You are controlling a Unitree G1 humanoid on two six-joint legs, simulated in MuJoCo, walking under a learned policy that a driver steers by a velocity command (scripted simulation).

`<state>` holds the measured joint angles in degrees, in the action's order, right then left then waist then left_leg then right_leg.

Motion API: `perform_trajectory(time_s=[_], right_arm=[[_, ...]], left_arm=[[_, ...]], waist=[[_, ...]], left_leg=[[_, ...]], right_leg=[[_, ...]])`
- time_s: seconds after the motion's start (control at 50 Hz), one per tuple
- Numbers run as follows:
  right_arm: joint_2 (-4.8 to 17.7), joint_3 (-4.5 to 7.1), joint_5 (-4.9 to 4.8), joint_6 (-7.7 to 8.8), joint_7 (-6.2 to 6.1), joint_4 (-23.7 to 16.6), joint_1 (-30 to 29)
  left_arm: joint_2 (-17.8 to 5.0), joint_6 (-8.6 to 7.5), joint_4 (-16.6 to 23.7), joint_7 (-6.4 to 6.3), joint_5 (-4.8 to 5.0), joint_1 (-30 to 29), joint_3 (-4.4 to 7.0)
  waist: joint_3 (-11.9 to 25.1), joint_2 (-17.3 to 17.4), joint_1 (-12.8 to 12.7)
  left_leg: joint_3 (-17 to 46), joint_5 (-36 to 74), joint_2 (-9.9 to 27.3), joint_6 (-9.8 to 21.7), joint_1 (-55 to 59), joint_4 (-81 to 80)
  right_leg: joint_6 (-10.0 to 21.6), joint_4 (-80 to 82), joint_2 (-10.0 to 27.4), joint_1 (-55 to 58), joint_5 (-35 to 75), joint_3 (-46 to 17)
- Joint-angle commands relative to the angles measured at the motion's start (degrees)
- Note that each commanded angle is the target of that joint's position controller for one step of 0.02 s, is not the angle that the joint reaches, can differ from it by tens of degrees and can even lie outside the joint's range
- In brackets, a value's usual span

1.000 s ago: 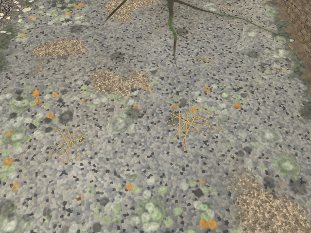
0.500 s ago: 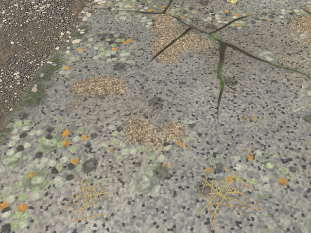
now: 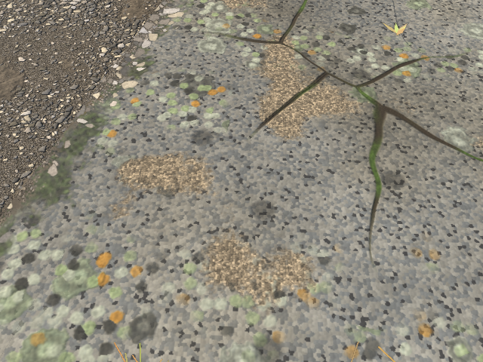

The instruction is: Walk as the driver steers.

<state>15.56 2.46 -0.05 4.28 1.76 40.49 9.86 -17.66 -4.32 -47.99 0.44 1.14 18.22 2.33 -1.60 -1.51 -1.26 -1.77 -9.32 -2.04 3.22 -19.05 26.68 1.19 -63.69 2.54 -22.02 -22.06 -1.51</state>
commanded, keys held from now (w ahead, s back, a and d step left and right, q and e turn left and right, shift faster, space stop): w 0.32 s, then no key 0.68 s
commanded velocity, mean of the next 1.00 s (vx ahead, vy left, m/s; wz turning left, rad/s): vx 0.27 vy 0.00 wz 0.01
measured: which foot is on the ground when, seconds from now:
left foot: down 0.00-0.40, up 0.42-0.76, down 0.78-1.00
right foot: up 0.00-0.36, down 0.38-1.00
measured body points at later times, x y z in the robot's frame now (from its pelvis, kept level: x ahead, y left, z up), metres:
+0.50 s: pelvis +0.26 -0.06 -0.01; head +0.31 -0.07 +0.44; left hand +0.45 +0.20 -0.10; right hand +0.29 -0.34 -0.14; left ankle +0.13 +0.09 -0.65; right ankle +0.35 -0.15 -0.74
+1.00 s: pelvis +0.36 -0.04 +0.00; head +0.37 -0.03 +0.45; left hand +0.47 +0.21 -0.14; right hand +0.47 -0.31 -0.12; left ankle +0.38 +0.09 -0.74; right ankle +0.35 -0.15 -0.74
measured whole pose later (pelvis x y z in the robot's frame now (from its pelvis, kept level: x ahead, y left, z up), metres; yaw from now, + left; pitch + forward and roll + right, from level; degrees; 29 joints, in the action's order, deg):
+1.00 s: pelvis +0.36 -0.04 +0.00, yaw +0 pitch -1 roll -1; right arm 14.0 2.3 0.3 0.3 -1.6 53.7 9.3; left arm -14.2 -0.1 -54.8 -0.4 -0.7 8.5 0.6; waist -1.5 -0.5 -0.5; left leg 1.6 -13.8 1.9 -1.6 -13.5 28.1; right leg 1.2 -26.2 -1.0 -10.5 -14.9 2.5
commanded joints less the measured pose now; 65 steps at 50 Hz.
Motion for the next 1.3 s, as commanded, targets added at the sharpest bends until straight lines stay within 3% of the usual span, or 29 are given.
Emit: perform_trajectory(time_s=[0.02, 0.1, 0.2, 0.28, 0.32, 0.34, 0.36, 0.38, 0.4, 0.42, 0.44, 0.46, 0.48, 0.5, 0.52, 0.56, 0.62, 0.68, 0.72, 0.76, 0.78, 0.8, 0.82, 0.84, 0.86, 0.92, 1.0, 1.12, 1.3], right_arm=[[6.22, 1.83, 0.48, 0.98, -0.01, -1.64, 2.77], [8.17, 2.42, 0.02, 1.74, -0.61, 0.83, 4.27], [9.94, 2.64, -0.57, 1.09, -1.42, 3.79, 8.63], [10.73, 2.86, -1.05, 0.05, -1.67, 6.69, 12.52], [11.19, 3.11, -1.18, -0.63, -1.97, 7.57, 12.79], [11.38, 3.15, -0.97, -1.04, -2.16, 7.76, 12.09], [11.72, 3.16, -0.87, -1.48, -2.41, 7.65, 10.85], [10.72, 2.66, -0.55, -1.75, -2.66, 7.38, 10.81], [7.68, 1.36, 1.15, -1.42, -2.83, 5.71, 12.56], [1.32, -0.59, 0.84, -0.72, -2.12, 7.36, 22.23], [8.24, 1.07, -0.31, -0.29, -2.00, 8.95, 19.30], [9.89, 1.74, -1.74, -0.28, -2.06, 7.04, 13.39], [9.02, 1.53, -1.37, -0.65, -2.50, 6.44, 10.15], [8.39, 1.70, -0.49, -1.33, -2.93, 6.22, 8.72], [7.33, 1.67, -0.23, -2.24, -3.16, 6.46, 9.65], [4.45, 1.15, -0.13, -3.67, -3.61, 7.44, 11.96], [3.61, 0.68, 0.47, -4.48, -4.13, 7.09, 9.45], [5.20, 1.18, 0.28, -5.35, -4.06, 7.02, 5.91], [5.33, 1.37, 0.38, -5.59, -4.02, 6.83, 3.77], [5.12, 1.40, 1.21, -5.30, -4.04, 7.08, 2.99], [6.40, 1.54, 1.60, -5.06, -4.23, 6.69, 2.40], [9.53, 2.04, 1.22, -4.94, -4.53, 6.32, 1.61], [10.23, 2.47, 0.40, -5.01, -4.35, 7.57, 0.17], [6.95, 1.96, 0.32, -4.81, -3.91, 7.68, -0.50], [5.28, 1.41, 0.80, -4.50, -3.70, 8.20, -0.77], [5.61, 1.35, 0.52, -3.36, -3.41, 9.87, -0.59], [5.81, 1.24, 0.21, -3.27, -3.63, 11.99, -0.59], [5.63, 1.09, 0.12, -3.70, -3.79, 14.67, -1.51], [5.03, 0.93, 0.19, -4.36, -3.99, 18.02, -2.37]], left_arm=[[-4.86, -0.52, 4.25, 0.01, -0.37, -0.36, 1.47], [-3.05, 0.63, 5.89, -0.28, -1.09, -5.31, 1.01], [-1.44, -0.35, 8.25, 0.79, -0.75, -15.31, 0.12], [-2.36, -0.82, 10.63, 1.91, -0.28, -20.79, 0.15], [-3.21, -1.02, 11.06, 2.41, -0.39, -20.69, 0.38], [-3.93, -1.13, 10.63, 2.47, -0.70, -18.86, 0.70], [-5.20, -1.29, 9.31, 2.32, -1.26, -14.04, 1.45], [-7.74, -1.45, 7.08, 1.91, -1.87, -6.57, 2.64], [-12.17, -1.39, 5.83, 1.40, -3.01, 1.30, 3.50], [-13.72, -0.69, 4.89, 1.54, -2.53, 2.73, 3.75], [-8.96, -0.12, 5.16, 1.60, -1.40, 3.94, 2.74], [-7.44, -0.02, 5.55, 1.41, -1.18, -0.99, 2.06], [-5.88, 0.00, 5.78, 1.31, -1.22, -5.28, 1.52], [-4.25, -0.03, 5.79, 1.28, -1.45, -8.20, 1.09], [-3.20, -0.17, 5.51, 1.32, -2.17, -9.80, 0.76], [-2.35, -0.59, 4.65, 1.54, -2.86, -12.37, 0.47], [-4.28, -0.30, 3.04, 0.94, -2.69, -13.82, 0.91], [-5.36, 0.84, 1.06, 0.42, -2.37, -12.56, 1.03], [-4.85, 1.50, 0.16, 0.30, -2.13, -12.84, 0.68], [-3.14, 1.92, -0.79, 0.24, -1.57, -12.63, -0.08], [-1.79, 1.92, -1.72, 0.28, -1.91, -10.56, -0.61], [-1.75, 1.74, -2.36, 0.38, -2.65, -7.43, -0.57], [-1.11, 2.00, -2.72, 0.15, -2.40, -5.48, -0.65], [-2.33, 2.41, -2.88, -0.19, -2.42, -8.05, -0.58], [-2.57, 2.86, -2.79, -0.50, -2.12, -9.28, -0.47], [-2.81, 3.74, -3.89, -1.05, -2.15, -8.86, -0.42], [-2.91, 3.96, -5.21, -1.16, -1.58, -9.51, -0.28], [-2.97, 4.61, -7.47, -1.51, -1.41, -9.40, -0.10], [-3.23, 4.69, -10.16, -2.00, -1.44, -8.82, -0.15]], waist=[[3.82, 6.74, 0.94], [0.70, 4.78, 0.88], [-1.46, 4.17, 4.45], [-2.75, 4.33, 5.70], [-2.17, 4.87, 4.73], [-1.25, 5.54, 3.43], [1.98, 6.09, 0.48], [7.70, 5.15, -2.89], [17.24, -2.17, -4.25], [25.89, -15.89, -1.09], [26.53, -7.58, -4.33], [17.17, -5.57, -3.37], [11.95, -1.75, -1.55], [8.57, -0.79, 0.08], [7.98, -2.27, 2.06], [7.94, -3.86, 4.30], [8.68, -4.88, 4.19], [7.91, -4.12, 2.55], [5.36, -3.49, 2.31], [3.19, -2.24, 3.09], [2.57, -0.33, 2.59], [2.59, 4.30, -0.09], [2.69, 9.97, -1.98], [1.90, 8.05, -0.05], [1.84, 7.21, 0.17], [3.19, 6.03, 0.31], [4.25, 3.95, 0.75], [3.84, 1.91, 0.77], [2.31, 1.63, 0.86]], left_leg=[[18.49, 6.92, 14.91, 10.58, 13.58, -15.67], [12.44, 12.50, 14.22, 11.46, 10.30, -19.12], [6.56, 11.33, 11.92, 8.75, 10.82, -19.82], [7.51, 12.04, 15.22, 8.05, 18.30, -16.99], [7.96, 16.04, 16.65, 7.06, 22.13, -14.18], [7.54, 23.42, 16.16, 6.07, 23.12, -11.02], [6.18, 34.59, 14.40, 4.65, 23.13, -4.76], [4.09, 38.35, 11.01, 2.39, 20.41, 5.13], [2.34, 20.46, 6.89, -0.45, 7.95, 21.85], [3.43, -26.40, -2.94, -4.38, -11.53, 41.66], [11.51, -29.07, -1.63, -4.28, -13.54, 47.12], [9.87, -25.93, 1.04, -4.11, -17.26, 47.24], [7.29, -21.96, 3.90, -4.64, -16.71, 43.99], [6.63, -18.79, 5.70, -5.13, -14.41, 40.36], [6.85, -16.30, 7.10, -5.44, -8.96, 37.37], [5.93, -13.82, 7.09, -6.38, -2.20, 30.49], [4.89, -7.80, 6.86, -6.77, 2.65, 18.78], [4.62, -2.43, 6.56, -6.25, 5.02, 12.91], [4.40, -1.41, 6.39, -5.33, 6.54, 8.02], [3.97, 3.25, 5.99, -4.02, 10.72, -0.49], [6.69, 8.68, 8.46, -3.18, 12.74, -3.63], [8.84, 14.38, 11.24, -1.95, 14.12, -2.73], [8.38, 4.72, 9.83, -0.67, 9.77, -2.56], [7.63, -0.04, 8.10, -1.29, 6.31, -3.78], [7.19, 0.94, 7.61, -2.26, 5.65, -4.15], [6.04, 9.50, 6.72, -2.98, 8.38, -2.33], [5.54, 14.20, 6.34, -2.49, 10.02, -1.22], [4.88, 14.49, 5.66, -2.14, 10.56, -1.36], [4.06, 10.87, 4.77, -2.32, 10.47, -2.50]], right_leg=[[-0.90, 0.24, 5.40, -13.80, 5.82, -2.54], [-2.96, 9.33, 5.89, -16.39, 13.58, -1.81], [-2.48, 26.77, 3.23, -12.79, 27.93, 0.50], [-0.65, 32.43, 2.06, -14.30, 25.85, 0.02], [0.86, 34.17, 1.42, -13.38, 21.51, 0.21], [1.66, 35.19, 0.28, -10.21, 19.61, 0.98], [2.80, 36.79, -1.93, -2.80, 20.26, 2.96], [4.50, 37.60, -1.92, 9.08, 27.46, 3.36], [8.55, 32.22, 9.01, 28.33, 48.03, -7.22], [19.17, 34.77, 22.21, 45.85, 51.89, -28.81], [17.77, 37.96, 20.19, 42.53, 47.31, -30.08], [15.56, 39.25, 18.29, 35.10, 47.74, -21.51], [14.08, 40.94, 15.48, 27.34, 49.50, -16.22], [13.34, 42.72, 13.91, 20.45, 49.99, -12.98], [12.66, 44.63, 12.29, 14.82, 50.11, -10.39], [12.95, 46.73, 10.55, 8.51, 51.83, -6.09], [12.58, 47.76, 9.34, 6.14, 49.02, -2.73], [11.73, 49.57, 9.48, 5.72, 31.84, -3.76], [10.70, 50.10, 9.05, 4.31, 17.95, -5.02], [7.52, 48.73, 6.55, 2.65, 6.92, -5.09], [4.94, 47.16, 4.65, 2.02, 4.07, -4.57], [2.70, 44.63, 1.05, 0.99, 1.60, -2.39], [1.25, 44.53, -1.77, 3.99, 3.39, 0.95], [0.41, 42.98, -1.87, 7.49, 5.92, 1.84], [0.53, 42.27, -1.61, 8.44, 7.92, 1.91], [1.01, 41.40, -0.84, 9.95, 14.26, 1.37], [0.86, 40.42, -0.48, 11.83, 19.90, 1.40], [0.40, 40.26, -0.33, 13.03, 21.73, 1.56], [0.08, 41.03, -0.12, 12.63, 19.30, 1.57]])
Keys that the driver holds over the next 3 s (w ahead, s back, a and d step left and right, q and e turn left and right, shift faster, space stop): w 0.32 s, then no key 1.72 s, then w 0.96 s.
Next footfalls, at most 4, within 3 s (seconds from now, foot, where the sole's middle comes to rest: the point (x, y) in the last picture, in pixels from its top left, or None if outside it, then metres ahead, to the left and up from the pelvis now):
0.38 right None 0.39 -0.15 -0.77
0.78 left None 0.42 0.09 -0.77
2.80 right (287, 245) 0.84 -0.12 -0.77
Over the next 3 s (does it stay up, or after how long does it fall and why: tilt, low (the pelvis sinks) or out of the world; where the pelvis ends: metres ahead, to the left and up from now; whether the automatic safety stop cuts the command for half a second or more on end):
stays up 0.76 -0.04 0.00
